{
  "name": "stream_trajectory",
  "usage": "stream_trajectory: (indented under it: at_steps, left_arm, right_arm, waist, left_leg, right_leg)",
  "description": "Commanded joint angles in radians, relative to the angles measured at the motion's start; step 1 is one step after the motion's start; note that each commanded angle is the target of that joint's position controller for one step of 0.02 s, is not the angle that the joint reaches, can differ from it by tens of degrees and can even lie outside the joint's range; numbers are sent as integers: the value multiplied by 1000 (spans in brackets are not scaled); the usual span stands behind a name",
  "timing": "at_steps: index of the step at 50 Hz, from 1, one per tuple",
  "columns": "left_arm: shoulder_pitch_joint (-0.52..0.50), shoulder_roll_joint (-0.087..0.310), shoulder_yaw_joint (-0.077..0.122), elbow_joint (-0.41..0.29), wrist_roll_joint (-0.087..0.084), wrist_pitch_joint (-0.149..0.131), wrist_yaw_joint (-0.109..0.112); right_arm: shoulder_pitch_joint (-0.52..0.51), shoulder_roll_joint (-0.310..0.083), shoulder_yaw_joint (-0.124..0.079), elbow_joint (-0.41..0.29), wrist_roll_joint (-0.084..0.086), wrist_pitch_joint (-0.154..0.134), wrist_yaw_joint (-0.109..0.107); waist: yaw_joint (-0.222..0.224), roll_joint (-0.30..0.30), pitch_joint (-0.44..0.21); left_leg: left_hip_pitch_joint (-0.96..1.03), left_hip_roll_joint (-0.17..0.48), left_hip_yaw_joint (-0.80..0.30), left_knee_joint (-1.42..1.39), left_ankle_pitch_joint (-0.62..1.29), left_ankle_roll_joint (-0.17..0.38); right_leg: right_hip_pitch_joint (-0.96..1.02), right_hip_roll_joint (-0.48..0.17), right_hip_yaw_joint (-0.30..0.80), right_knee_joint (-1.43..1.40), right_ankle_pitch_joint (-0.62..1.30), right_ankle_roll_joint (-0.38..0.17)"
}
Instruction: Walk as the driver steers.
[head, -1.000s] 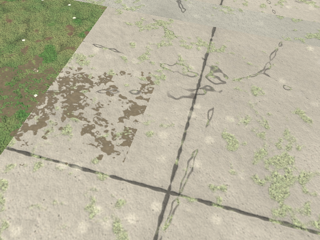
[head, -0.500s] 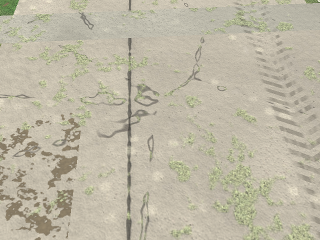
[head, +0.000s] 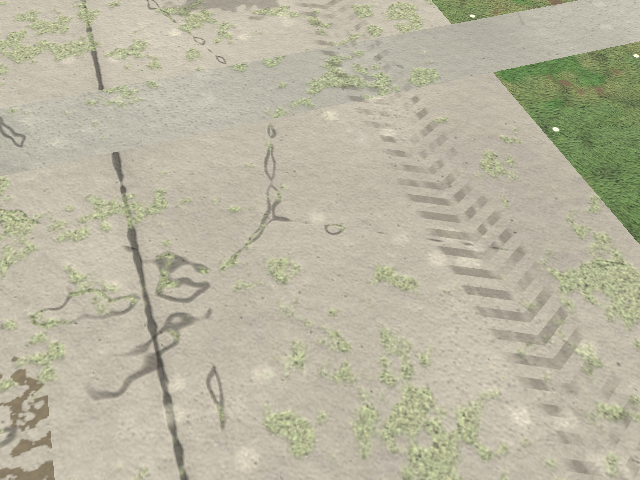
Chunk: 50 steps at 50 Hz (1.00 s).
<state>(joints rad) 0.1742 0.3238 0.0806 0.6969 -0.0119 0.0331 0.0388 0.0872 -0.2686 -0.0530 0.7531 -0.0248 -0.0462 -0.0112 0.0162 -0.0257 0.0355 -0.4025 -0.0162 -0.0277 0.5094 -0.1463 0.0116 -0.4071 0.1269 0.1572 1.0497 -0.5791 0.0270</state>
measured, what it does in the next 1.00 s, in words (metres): walks ahead: right foot, then left foot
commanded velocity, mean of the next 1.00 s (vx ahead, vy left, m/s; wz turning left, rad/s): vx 0.23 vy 0.00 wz -0.10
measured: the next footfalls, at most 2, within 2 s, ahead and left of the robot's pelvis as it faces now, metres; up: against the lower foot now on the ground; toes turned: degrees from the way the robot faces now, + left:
right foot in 0.26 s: +0.04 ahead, -0.14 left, +0.00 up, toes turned +0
left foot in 0.64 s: +0.15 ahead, +0.11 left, +0.00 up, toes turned -1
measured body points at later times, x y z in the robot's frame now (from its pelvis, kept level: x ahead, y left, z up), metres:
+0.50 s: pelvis +0.04 -0.02 +0.01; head +0.04 -0.03 +0.46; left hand +0.16 +0.23 -0.11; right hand +0.14 -0.30 -0.12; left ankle +0.06 +0.10 -0.71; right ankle +0.00 -0.14 -0.73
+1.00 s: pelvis +0.24 +0.01 +0.01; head +0.27 +0.02 +0.46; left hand +0.47 +0.23 -0.08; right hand +0.19 -0.26 -0.12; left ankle +0.11 +0.11 -0.73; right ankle +0.42 -0.16 -0.68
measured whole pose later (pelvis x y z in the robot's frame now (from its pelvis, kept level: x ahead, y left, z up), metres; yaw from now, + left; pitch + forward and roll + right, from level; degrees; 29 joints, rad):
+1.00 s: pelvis +0.24 +0.01 +0.01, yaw -3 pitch +2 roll +0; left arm 0.07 0.27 0.05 0.70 -0.02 -0.07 -0.03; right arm 0.41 -0.26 -0.02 0.94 0.01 -0.07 0.00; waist -0.09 -0.04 0.02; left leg 0.08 -0.04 0.03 0.18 -0.29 0.05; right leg -0.64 -0.08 0.00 0.61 0.05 0.00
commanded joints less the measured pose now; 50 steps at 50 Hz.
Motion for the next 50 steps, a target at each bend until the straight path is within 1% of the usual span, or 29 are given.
stream_trajectory:
  at_steps: [1,3,5,7,9,11,12,13,14,15,16,17,19,21,22,25,28,30,31,32,33,34,35,36,37,39,43,46,50]
  left_arm:
    - [72,127,40,-33,-2,23,12]
    - [70,68,22,-37,-6,25,6]
    - [58,39,8,-39,-1,19,4]
    - [32,30,-2,-42,5,14,-2]
    - [32,47,0,-34,4,12,-9]
    - [75,43,1,-4,7,10,-19]
    - [73,52,2,-1,14,10,-22]
    - [72,95,7,-13,27,10,-19]
    - [33,160,17,-21,34,14,-13]
    - [-7,83,-4,-22,43,4,-23]
    - [-46,37,-18,-24,47,-10,-29]
    - [-32,34,-18,-9,50,-22,-30]
    - [17,69,-11,14,36,-35,-27]
    - [77,125,5,25,21,-32,-20]
    - [104,139,10,31,14,-36,-15]
    - [150,115,9,48,4,-60,-7]
    - [101,115,13,39,-13,-66,-16]
    - [58,115,14,33,-14,-59,-25]
    - [60,91,8,33,-8,-59,-28]
    - [48,43,-6,27,0,-65,-31]
    - [51,-30,-27,-19,11,-82,-30]
    - [38,30,-11,-35,-9,-100,-22]
    - [45,77,3,-27,-32,-113,-25]
    - [41,82,4,-14,-33,-120,-30]
    - [33,72,5,-7,-21,-124,-32]
    - [24,55,8,-2,-4,-122,-41]
    - [-50,9,-6,-34,3,-113,-49]
    - [-152,-20,-22,-66,-4,-120,-60]
    - [-252,-12,-27,-101,-12,-129,-81]
  right_arm:
    - [5,-125,-26,-62,11,10,-4]
    - [-12,-128,-24,-53,6,23,-6]
    - [-10,-130,-25,-46,7,30,-8]
    - [1,-146,-29,-35,13,34,-8]
    - [22,-163,-32,-21,21,39,-6]
    - [11,-158,-25,-12,33,44,-4]
    - [47,-143,-19,6,38,43,-1]
    - [74,-118,-9,14,28,36,4]
    - [108,-62,5,6,1,23,13]
    - [46,-69,6,0,-5,21,9]
    - [22,-87,3,7,-4,21,7]
    - [12,-85,3,19,-5,23,4]
    - [45,-107,-4,43,6,31,-4]
    - [19,-117,-9,37,31,20,-2]
    - [-2,-119,-12,28,38,9,2]
    - [-23,-115,-17,15,53,-30,25]
    - [-4,-94,-8,34,52,-54,47]
    - [117,-98,-15,93,46,-53,53]
    - [196,-114,-24,126,44,-47,50]
    - [289,-149,-35,145,46,-46,41]
    - [374,-275,-61,150,41,-44,33]
    - [397,-267,-56,151,32,-49,40]
    - [319,-216,-38,131,32,-56,38]
    - [269,-175,-27,114,29,-59,35]
    - [237,-163,-21,104,25,-59,36]
    - [224,-138,-8,99,20,-55,34]
    - [261,-158,-10,114,26,-47,21]
    - [285,-168,-10,124,30,-40,9]
    - [347,-173,-13,153,41,-30,5]
  waist:
    - [-3,123,-138]
    - [9,164,-117]
    - [-2,197,-136]
    - [-24,218,-157]
    - [-35,224,-159]
    - [-2,203,-140]
    - [-1,183,-124]
    - [-15,103,-127]
    - [-78,-119,-125]
    - [-48,-160,-98]
    - [-54,-121,-57]
    - [-44,-117,-49]
    - [-26,-139,-22]
    - [11,-162,50]
    - [30,-173,76]
    - [45,-159,96]
    - [18,-94,46]
    - [-52,-82,-10]
    - [-83,-67,-35]
    - [-125,1,-60]
    - [-131,289,-105]
    - [-145,304,-107]
    - [-107,205,-19]
    - [-90,164,21]
    - [-76,134,40]
    - [-60,130,35]
    - [-66,92,26]
    - [-93,101,48]
    - [-111,97,89]
  left_leg:
    - [278,292,-297,-147,338,207]
    - [202,224,-191,-183,285,192]
    - [211,217,-154,-186,290,200]
    - [220,232,-153,-184,273,210]
    - [227,247,-171,-178,212,214]
    - [170,229,-155,-155,110,182]
    - [121,207,-140,-146,41,137]
    - [48,172,-103,-91,-53,66]
    - [14,56,25,-2,-187,-13]
    - [111,52,19,-18,-195,-42]
    - [161,55,11,-41,-103,-50]
    - [185,55,14,-53,-42,-55]
    - [167,28,49,-7,-117,-54]
    - [29,-13,91,100,-236,-30]
    - [-43,2,75,159,-253,-12]
    - [-239,79,6,286,-339,39]
    - [-93,66,49,117,-237,51]
    - [196,6,111,-11,-29,34]
    - [323,-8,108,-17,-19,27]
    - [446,68,-2,-62,-68,53]
    - [586,303,-389,-204,-200,175]
    - [587,410,-675,-320,-375,286]
    - [544,405,-613,-320,-449,272]
    - [504,353,-503,-322,-420,232]
    - [470,316,-420,-332,-327,207]
    - [415,258,-281,-352,-109,174]
    - [398,223,-133,-372,200,183]
    - [345,194,-58,-396,209,168]
    - [390,236,-49,-397,200,172]
  right_leg:
    - [-172,-79,4,193,39,54]
    - [-86,-81,-59,71,87,59]
    - [-21,-96,-96,-88,93,60]
    - [54,-119,-115,-238,132,50]
    - [108,-121,-132,-358,193,35]
    - [222,-107,-165,-569,348,-2]
    - [285,-110,-152,-659,403,-32]
    - [357,-204,-37,-686,466,-76]
    - [315,-338,104,-692,511,-154]
    - [149,-360,129,-742,350,-198]
    - [115,-297,83,-746,234,-160]
    - [108,-254,47,-737,209,-119]
    - [97,-241,58,-778,2,-111]
    - [123,-302,162,-839,-165,-163]
    - [154,-350,228,-862,-176,-198]
    - [309,-431,313,-869,-27,-262]
    - [301,-371,184,-842,163,-233]
    - [167,-310,83,-780,248,-200]
    - [99,-280,48,-719,263,-178]
    - [12,-224,-22,-551,289,-131]
    - [-196,-96,-159,-195,165,-47]
    - [-333,-75,-87,17,-17,-33]
    - [-417,-147,-45,109,52,-54]
    - [-432,-187,-60,114,154,-71]
    - [-430,-213,-75,85,236,-77]
    - [-364,-243,-93,16,344,-70]
    - [-350,-233,-143,-163,470,-21]
    - [-267,-206,-175,-370,613,-11]
    - [-229,-178,-177,-502,670,-32]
